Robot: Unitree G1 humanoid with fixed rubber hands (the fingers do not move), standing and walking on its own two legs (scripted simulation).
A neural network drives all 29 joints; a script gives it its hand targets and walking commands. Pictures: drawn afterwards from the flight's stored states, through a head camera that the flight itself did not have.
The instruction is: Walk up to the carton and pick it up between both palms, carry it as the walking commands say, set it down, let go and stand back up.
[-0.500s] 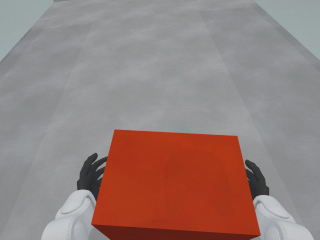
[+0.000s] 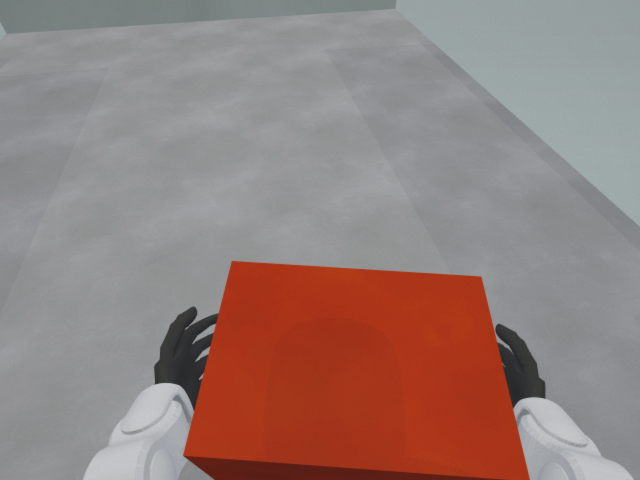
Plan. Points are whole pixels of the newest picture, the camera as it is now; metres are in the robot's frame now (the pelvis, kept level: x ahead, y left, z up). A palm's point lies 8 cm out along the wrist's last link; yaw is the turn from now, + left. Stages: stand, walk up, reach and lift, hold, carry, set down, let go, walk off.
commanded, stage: carry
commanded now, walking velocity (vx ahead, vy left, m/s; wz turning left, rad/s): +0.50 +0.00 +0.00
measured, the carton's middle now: (343, 402) +0.24 +0.00 +0.02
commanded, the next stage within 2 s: none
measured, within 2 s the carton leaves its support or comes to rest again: neither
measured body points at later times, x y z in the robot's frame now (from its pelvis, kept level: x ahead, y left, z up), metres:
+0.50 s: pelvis +0.35 +0.02 -0.01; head +0.37 +0.01 +0.44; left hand +0.57 +0.22 +0.07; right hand +0.60 -0.13 +0.06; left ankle +0.45 +0.13 -0.74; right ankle +0.19 -0.11 -0.74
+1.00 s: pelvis +0.69 +0.02 -0.02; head +0.69 +0.02 +0.43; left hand +0.92 +0.21 +0.06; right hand +0.94 -0.14 +0.04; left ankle +0.46 +0.12 -0.71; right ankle +0.82 -0.06 -0.74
